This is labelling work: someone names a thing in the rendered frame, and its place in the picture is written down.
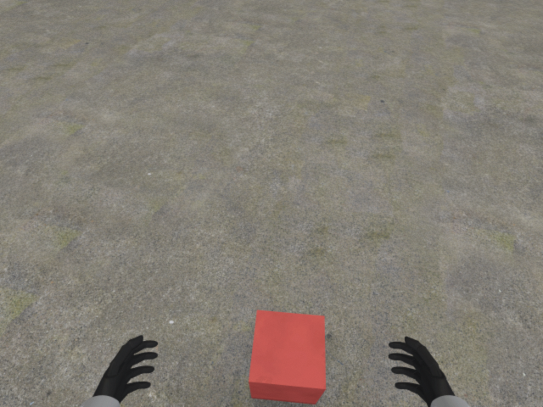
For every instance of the left robot hand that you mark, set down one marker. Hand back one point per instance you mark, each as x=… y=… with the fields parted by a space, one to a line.
x=120 y=371

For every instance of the right robot hand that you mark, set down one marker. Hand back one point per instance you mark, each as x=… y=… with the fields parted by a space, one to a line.
x=431 y=378

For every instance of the carton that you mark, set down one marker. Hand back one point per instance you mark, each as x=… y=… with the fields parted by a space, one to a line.
x=288 y=357

